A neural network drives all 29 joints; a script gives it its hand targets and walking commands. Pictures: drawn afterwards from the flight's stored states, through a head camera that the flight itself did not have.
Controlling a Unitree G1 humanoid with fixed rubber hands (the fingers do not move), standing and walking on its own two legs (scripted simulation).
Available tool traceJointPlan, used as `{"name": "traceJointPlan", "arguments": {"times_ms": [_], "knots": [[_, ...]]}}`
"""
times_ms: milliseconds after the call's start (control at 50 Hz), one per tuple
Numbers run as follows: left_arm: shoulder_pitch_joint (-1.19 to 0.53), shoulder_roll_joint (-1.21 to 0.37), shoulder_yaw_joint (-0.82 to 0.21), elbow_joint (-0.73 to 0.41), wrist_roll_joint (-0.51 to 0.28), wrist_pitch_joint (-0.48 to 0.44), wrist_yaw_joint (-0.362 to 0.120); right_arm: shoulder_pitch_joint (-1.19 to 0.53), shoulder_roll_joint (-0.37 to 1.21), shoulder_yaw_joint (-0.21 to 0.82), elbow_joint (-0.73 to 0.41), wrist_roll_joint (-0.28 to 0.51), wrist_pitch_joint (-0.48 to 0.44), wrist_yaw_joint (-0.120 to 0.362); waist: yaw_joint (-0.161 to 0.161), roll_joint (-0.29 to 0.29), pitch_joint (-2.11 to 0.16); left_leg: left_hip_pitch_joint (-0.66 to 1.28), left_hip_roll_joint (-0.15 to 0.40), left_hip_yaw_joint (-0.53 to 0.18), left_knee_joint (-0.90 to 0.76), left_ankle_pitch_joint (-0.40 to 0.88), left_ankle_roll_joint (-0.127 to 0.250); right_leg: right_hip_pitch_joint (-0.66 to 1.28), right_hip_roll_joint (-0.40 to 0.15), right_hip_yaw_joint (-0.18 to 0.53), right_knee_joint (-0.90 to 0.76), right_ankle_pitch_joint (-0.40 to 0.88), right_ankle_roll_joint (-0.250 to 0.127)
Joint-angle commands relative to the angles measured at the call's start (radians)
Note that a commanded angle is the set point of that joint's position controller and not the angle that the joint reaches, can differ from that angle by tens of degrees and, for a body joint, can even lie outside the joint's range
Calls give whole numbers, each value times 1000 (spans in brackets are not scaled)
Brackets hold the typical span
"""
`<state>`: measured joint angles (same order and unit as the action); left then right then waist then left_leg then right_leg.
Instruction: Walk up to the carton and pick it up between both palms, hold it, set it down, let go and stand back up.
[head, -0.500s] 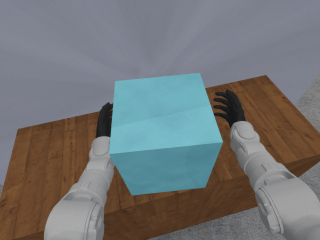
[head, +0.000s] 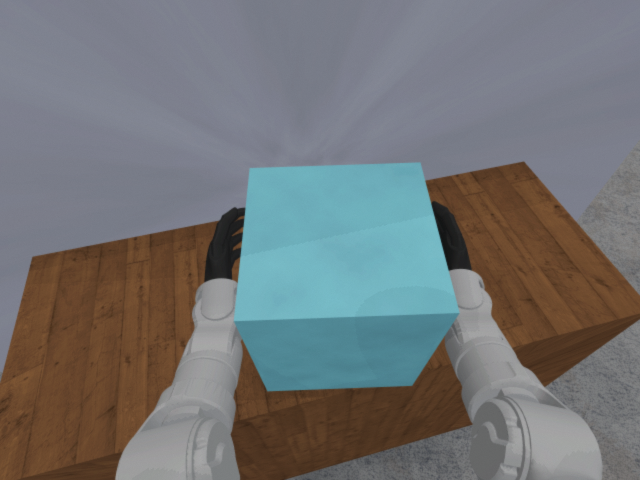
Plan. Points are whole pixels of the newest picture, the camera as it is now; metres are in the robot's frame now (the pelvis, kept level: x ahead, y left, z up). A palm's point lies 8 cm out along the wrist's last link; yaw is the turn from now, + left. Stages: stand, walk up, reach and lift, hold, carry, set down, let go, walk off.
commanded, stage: reach and lift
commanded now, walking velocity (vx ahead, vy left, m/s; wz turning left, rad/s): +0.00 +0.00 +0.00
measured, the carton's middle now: (337, 286) +0.37 +0.00 +0.02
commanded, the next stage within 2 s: none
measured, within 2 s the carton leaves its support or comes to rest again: leaves its support in 1.26 s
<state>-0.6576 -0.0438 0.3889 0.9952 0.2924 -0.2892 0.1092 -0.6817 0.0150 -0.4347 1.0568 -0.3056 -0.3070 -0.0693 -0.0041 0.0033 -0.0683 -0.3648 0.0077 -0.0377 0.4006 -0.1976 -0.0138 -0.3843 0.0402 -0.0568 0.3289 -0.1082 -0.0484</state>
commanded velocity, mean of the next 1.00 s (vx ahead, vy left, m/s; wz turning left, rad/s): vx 0.00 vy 0.00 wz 0.00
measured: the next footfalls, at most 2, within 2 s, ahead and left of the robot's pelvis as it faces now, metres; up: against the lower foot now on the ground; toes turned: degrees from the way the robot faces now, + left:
none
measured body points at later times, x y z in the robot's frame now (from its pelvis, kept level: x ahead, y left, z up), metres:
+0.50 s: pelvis +0.02 +0.00 +0.00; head +0.06 +0.02 +0.45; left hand +0.40 +0.15 +0.04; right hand +0.40 -0.16 +0.04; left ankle -0.01 +0.12 -0.74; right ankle +0.03 -0.09 -0.74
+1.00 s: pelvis +0.02 +0.00 +0.00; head +0.06 +0.01 +0.45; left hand +0.40 +0.15 +0.04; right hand +0.40 -0.16 +0.04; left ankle -0.01 +0.12 -0.74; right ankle +0.03 -0.09 -0.74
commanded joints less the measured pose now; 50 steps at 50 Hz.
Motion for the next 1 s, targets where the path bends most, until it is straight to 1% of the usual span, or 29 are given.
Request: {"name": "traceJointPlan", "arguments": {"times_ms": [0,60,120,240,320,400,600,860,880,900,920,940,960,980], "knots": [[-376,-475,-224,-67,89,-14,-121,-387,487,194,-70,-110,-69,134,-7,4,-440,38,-10,88,-78,222,-45,505,-37,-5,17,321,41],[-353,-479,-228,-88,93,0,-122,-362,494,203,-68,-112,-71,134,-7,-7,-403,39,-7,91,-92,219,-39,523,-37,-5,10,331,45],[-331,-489,-245,-111,91,12,-122,-349,500,221,-72,-101,-74,132,-6,-7,-395,53,-6,93,-90,246,-39,536,-35,-7,8,363,45],[-299,-517,-298,-156,83,25,-118,-343,514,266,-88,-66,-92,129,-9,14,-412,85,-4,87,-63,338,-49,553,-26,-15,17,457,39],[-283,-531,-323,-174,81,34,-118,-342,518,289,-96,-48,-102,129,-11,22,-406,93,-3,81,-58,362,-50,558,-24,-18,20,485,36],[-273,-540,-335,-184,79,44,-120,-335,522,307,-102,-35,-103,129,-11,20,-391,93,-3,77,-66,349,-44,559,-27,-15,14,477,36],[-277,-552,-340,-194,74,60,-123,-325,534,319,-120,-32,-90,129,-11,8,-386,99,-2,80,-91,289,-31,537,-35,-10,-10,400,36],[-296,-575,-357,-187,66,51,-121,-343,556,343,-123,-25,-101,120,-12,13,-412,92,0,75,-84,309,-33,534,-34,-12,-6,433,36],[-292,-582,-357,-173,55,57,-125,-348,543,360,-133,-21,-100,118,-8,10,-406,77,-5,81,-86,291,-28,522,-34,-4,-7,443,45],[-293,-578,-355,-174,56,60,-127,-353,550,371,-135,-17,-98,119,0,8,-401,60,-6,79,-91,275,-23,522,-36,-2,-4,435,46],[-300,-583,-358,-173,49,61,-129,-365,549,370,-142,-17,-97,119,-5,-1,-413,60,-5,81,-92,271,-20,519,-34,-4,-4,432,47],[-295,-582,-361,-177,49,61,-129,-353,552,378,-128,-11,-95,120,-2,6,-409,58,-4,80,-89,282,-22,519,-33,-4,-1,438,45],[-311,-587,-370,-180,40,61,-127,-367,540,369,-131,-9,-99,120,-12,15,-422,69,-2,76,-87,288,-28,502,-31,-10,-3,436,43],[-315,-587,-369,-182,41,59,-126,-362,546,376,-128,-9,-100,119,-8,12,-426,75,-3,78,-86,290,-25,501,-32,-7,-6,430,44]]}}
